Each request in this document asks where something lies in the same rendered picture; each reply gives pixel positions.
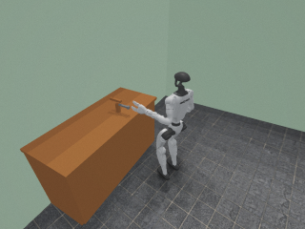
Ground robot shin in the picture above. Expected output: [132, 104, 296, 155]
[156, 149, 167, 175]
[168, 140, 177, 165]

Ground left robot forearm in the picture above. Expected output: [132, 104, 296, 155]
[145, 109, 171, 125]

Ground right robot shin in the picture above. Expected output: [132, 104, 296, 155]
[168, 140, 177, 165]

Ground robot left upper arm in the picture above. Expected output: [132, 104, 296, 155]
[165, 95, 175, 125]

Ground left robot hand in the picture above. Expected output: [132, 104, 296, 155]
[132, 101, 147, 115]

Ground robot right upper arm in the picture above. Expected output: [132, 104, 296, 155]
[185, 89, 194, 112]

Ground tap lever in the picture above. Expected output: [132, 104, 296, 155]
[118, 103, 131, 110]

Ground counter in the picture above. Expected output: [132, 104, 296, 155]
[20, 87, 157, 225]

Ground left robot shin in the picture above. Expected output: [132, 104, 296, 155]
[156, 149, 167, 175]

